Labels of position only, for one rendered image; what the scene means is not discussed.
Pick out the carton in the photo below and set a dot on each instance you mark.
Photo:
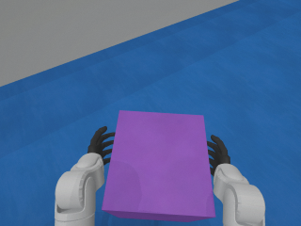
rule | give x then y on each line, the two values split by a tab
159	168

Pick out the right robot forearm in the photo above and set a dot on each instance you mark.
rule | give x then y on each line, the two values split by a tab
243	204

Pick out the left robot forearm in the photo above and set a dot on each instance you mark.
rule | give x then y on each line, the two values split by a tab
75	192

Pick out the robot right hand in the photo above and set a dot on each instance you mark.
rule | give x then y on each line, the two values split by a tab
219	155

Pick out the robot left hand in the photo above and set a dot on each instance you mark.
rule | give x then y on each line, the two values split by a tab
97	145

